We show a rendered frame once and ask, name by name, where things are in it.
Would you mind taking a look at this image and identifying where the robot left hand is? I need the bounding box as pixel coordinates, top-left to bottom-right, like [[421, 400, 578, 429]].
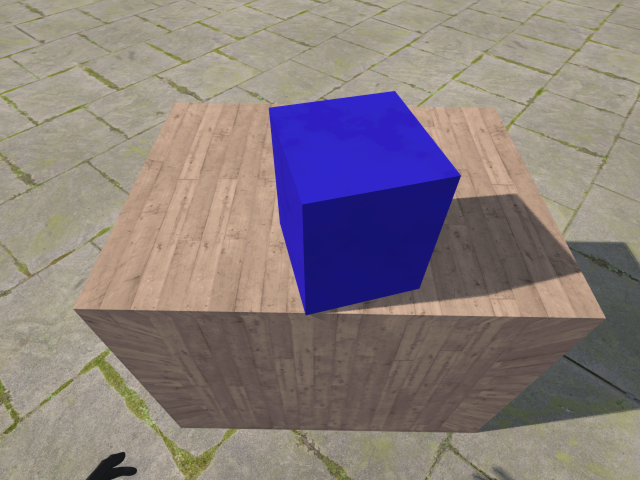
[[86, 452, 137, 480]]

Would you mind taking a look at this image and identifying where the pedestal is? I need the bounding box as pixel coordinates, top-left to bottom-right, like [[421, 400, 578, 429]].
[[73, 102, 606, 433]]

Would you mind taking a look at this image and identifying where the carton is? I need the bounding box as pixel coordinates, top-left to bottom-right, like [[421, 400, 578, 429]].
[[269, 91, 461, 315]]

